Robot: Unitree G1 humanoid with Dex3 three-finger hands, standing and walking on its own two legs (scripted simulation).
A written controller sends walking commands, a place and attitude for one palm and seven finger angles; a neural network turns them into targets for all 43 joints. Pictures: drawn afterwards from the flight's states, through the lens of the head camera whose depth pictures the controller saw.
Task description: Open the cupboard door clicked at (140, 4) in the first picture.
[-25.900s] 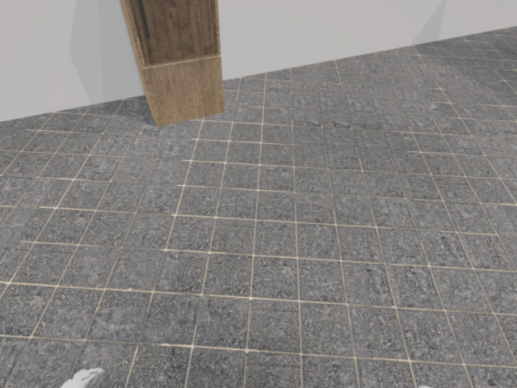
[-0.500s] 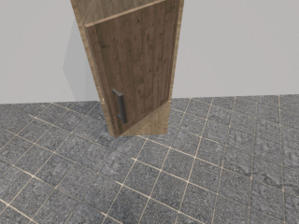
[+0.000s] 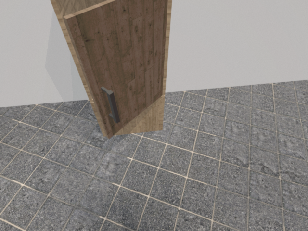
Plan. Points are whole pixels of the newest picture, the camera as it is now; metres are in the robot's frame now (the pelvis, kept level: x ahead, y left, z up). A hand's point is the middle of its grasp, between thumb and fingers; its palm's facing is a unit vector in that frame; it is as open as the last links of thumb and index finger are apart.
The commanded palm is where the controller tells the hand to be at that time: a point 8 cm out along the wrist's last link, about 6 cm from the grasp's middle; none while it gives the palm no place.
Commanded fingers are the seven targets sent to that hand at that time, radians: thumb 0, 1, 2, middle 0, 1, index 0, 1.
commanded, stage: walk to a spot facing it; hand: left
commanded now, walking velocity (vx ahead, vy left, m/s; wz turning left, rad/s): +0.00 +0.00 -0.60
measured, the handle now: (110, 105) +0.57 +0.22 -0.10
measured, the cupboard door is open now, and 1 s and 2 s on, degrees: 41 41 41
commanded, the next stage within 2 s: none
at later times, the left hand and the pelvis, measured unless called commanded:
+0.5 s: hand out of the picture +0.07 +0.15 -0.16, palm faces -0.21 -0.94 -0.27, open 7.3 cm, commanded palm none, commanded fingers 0.00 0.90 0.90 -0.20 -0.30 -0.20 -0.30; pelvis -0.01 -0.04 +0.01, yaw -17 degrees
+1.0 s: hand (124, 203) +0.22 +0.11 -0.16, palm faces -0.55 -0.79 -0.25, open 7.3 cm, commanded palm none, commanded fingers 0.00 0.90 0.90 -0.20 -0.30 -0.20 -0.30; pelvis +0.01 -0.02 +0.00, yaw -35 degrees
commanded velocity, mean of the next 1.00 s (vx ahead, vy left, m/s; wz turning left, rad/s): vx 0.00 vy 0.00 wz -0.60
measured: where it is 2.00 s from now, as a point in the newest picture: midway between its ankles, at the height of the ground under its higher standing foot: outside the picture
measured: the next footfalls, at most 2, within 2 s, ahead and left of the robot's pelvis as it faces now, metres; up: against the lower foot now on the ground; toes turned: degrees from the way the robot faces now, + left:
left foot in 0.70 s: +0.09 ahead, +0.10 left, +0.00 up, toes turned -25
right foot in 1.06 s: -0.03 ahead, -0.15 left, +0.00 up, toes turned -41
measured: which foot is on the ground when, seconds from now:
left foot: down 0.00-0.20, up 0.22-0.68, down 0.70-1.00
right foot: down 0.00-0.68, up 0.70-1.00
